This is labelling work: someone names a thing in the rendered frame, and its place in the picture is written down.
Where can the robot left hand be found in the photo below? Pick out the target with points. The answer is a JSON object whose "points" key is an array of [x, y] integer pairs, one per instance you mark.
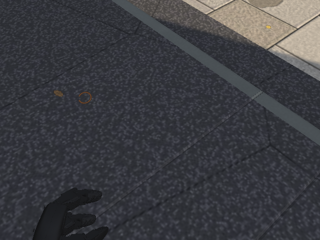
{"points": [[56, 222]]}

